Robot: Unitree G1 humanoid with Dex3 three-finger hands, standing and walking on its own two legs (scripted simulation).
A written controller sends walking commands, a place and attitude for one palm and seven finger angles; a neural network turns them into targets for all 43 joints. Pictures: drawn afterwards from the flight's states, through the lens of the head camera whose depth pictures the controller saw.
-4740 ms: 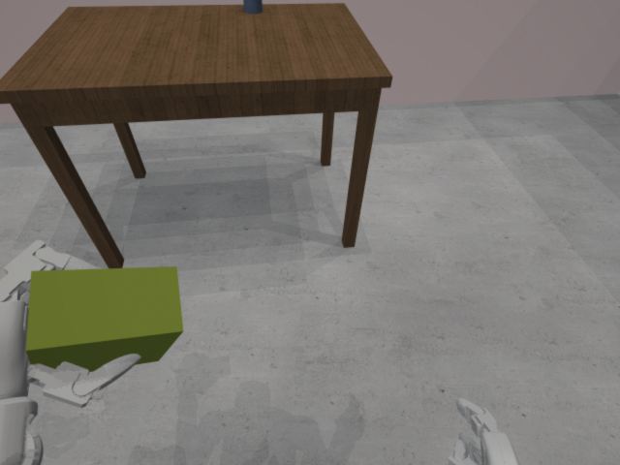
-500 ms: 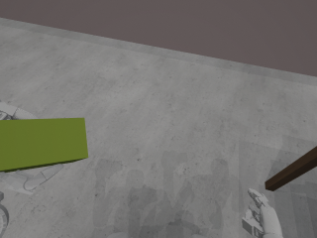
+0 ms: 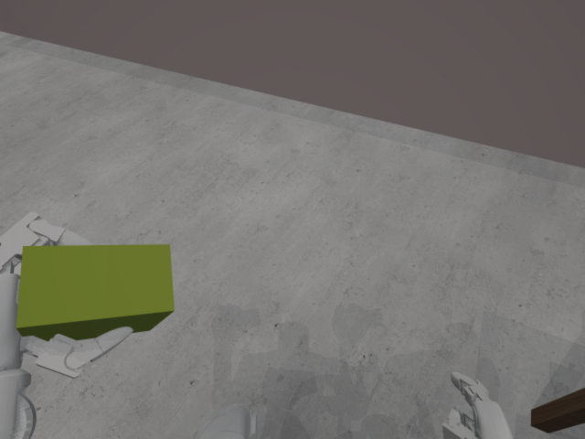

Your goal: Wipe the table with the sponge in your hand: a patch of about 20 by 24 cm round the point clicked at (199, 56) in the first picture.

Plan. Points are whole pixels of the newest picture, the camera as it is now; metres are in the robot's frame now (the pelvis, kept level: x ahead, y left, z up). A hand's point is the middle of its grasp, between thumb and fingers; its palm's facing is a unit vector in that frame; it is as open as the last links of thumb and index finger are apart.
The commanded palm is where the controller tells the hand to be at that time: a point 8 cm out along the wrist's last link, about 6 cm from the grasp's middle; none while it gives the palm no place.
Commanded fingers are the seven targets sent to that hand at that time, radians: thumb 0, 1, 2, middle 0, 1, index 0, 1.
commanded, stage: walk to a spot facing it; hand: left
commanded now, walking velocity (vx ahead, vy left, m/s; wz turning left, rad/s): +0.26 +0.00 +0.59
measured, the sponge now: (119, 294) +0.23 +0.19 +0.15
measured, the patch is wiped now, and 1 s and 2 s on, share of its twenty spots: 0.00 0.00 0.00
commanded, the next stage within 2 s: turn to face it in 0.24 s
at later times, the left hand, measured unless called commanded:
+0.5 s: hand (53, 249) +0.26 +0.25 +0.19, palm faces +0.52 -0.70 -0.49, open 10.7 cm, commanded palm +0.22 +0.28 +0.18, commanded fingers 0.00 0.10 1.30 -1.20 -1.60 -1.20 -1.60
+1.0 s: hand (163, 190) +0.36 +0.17 +0.17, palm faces +0.32 -0.84 -0.45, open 10.7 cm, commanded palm +0.31 +0.21 +0.18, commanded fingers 0.00 0.10 1.30 -1.20 -1.60 -1.20 -1.60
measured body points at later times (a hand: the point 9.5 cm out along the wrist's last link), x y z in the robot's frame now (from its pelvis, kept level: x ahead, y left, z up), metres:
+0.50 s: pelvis +0.10 -0.02 +0.00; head +0.14 -0.02 +0.44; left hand +0.23 +0.28 +0.22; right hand +0.31 -0.15 -0.10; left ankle +0.11 +0.13 -0.74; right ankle +0.16 -0.13 -0.71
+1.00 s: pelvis +0.12 -0.05 -0.01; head +0.16 -0.04 +0.44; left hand +0.34 +0.22 +0.19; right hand +0.29 -0.33 -0.07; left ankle +0.11 +0.07 -0.74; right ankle +0.17 -0.12 -0.73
